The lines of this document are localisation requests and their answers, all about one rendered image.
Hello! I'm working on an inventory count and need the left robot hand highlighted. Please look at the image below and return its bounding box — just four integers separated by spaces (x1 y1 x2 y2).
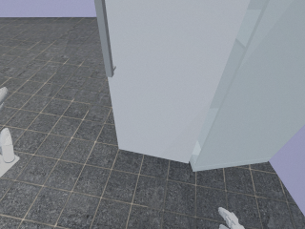
0 87 20 177

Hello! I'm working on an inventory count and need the handle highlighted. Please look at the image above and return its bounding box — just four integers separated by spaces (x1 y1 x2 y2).
93 0 116 77

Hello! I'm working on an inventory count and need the fridge door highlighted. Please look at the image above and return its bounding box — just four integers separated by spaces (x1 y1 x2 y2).
105 0 251 163

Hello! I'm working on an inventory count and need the right robot hand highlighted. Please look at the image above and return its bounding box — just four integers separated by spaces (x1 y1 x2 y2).
218 207 245 229

